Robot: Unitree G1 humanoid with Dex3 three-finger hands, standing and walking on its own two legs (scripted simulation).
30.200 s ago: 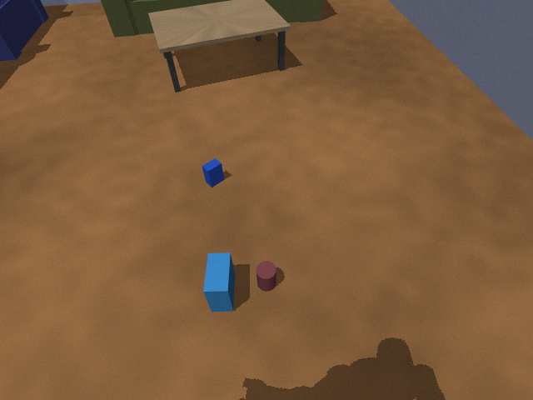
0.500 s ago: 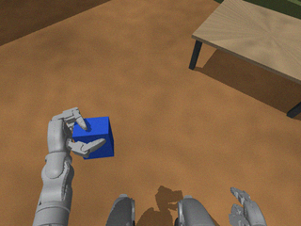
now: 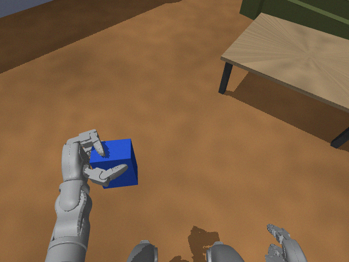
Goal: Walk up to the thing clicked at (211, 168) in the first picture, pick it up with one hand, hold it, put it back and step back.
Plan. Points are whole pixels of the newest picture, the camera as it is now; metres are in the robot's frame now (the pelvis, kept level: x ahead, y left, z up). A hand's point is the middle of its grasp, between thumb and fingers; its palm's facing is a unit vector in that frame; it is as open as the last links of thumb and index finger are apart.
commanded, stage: lift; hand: left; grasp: from the side
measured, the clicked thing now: (116, 164) +0.34 +0.16 +0.00
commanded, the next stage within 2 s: hold in 0.12 s
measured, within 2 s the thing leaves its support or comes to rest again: neither
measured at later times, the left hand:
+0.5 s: hand (104, 149) +0.34 +0.17 +0.06, palm faces +0.14 -0.99 -0.02, open 7.0 cm
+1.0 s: hand (102, 150) +0.33 +0.17 +0.08, palm faces +0.14 -0.99 -0.02, open 7.0 cm
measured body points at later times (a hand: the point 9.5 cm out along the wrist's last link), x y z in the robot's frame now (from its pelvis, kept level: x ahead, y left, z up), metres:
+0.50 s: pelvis +0.01 +0.00 +0.02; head +0.06 +0.00 +0.46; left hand +0.33 +0.22 +0.07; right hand +0.14 -0.25 -0.09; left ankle +0.02 +0.13 -0.68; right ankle +0.01 -0.14 -0.68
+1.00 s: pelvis +0.01 +0.00 +0.02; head +0.05 +0.00 +0.47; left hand +0.32 +0.22 +0.08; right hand +0.14 -0.25 -0.08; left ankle +0.02 +0.13 -0.68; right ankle +0.01 -0.14 -0.68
